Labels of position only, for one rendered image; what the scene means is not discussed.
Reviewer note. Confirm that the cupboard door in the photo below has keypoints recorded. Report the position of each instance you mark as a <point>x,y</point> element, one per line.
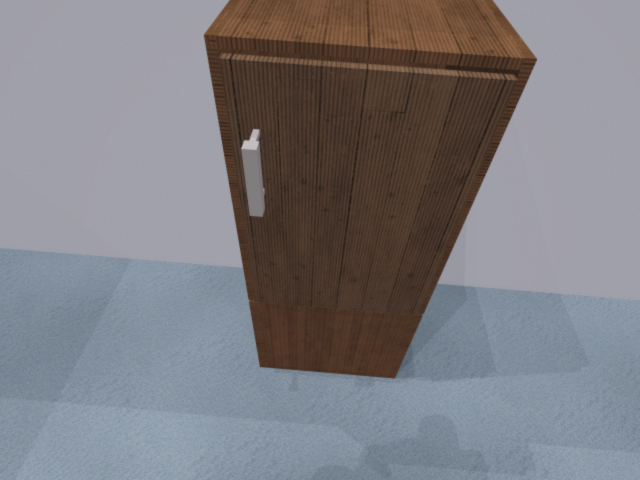
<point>366,170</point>

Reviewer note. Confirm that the handle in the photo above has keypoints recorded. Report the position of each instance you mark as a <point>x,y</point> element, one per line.
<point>253,174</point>

